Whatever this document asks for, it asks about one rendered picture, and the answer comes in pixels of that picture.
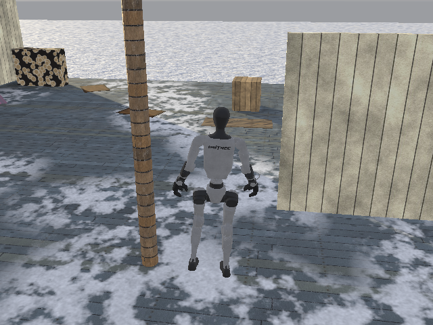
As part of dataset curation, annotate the left robot hand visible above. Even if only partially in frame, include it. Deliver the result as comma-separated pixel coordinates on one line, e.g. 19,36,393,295
173,182,188,197

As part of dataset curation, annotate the left robot foot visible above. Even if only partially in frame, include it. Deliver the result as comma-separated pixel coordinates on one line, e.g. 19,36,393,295
188,257,199,271

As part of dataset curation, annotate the right robot forearm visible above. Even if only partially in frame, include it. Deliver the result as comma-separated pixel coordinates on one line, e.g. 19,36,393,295
244,164,257,187

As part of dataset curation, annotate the left robot forearm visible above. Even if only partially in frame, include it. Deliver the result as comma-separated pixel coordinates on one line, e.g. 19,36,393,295
175,161,190,186

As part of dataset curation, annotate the right robot hand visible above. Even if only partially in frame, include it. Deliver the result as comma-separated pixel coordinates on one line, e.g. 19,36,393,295
244,183,258,197

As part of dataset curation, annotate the robot left upper arm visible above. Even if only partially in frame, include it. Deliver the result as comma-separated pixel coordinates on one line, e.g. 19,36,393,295
184,135,206,172

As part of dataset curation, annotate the robot right upper arm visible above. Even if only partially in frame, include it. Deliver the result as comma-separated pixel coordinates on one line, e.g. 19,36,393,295
234,137,251,174

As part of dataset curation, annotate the robot left shin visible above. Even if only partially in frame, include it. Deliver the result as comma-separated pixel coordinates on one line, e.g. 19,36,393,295
190,215,202,262

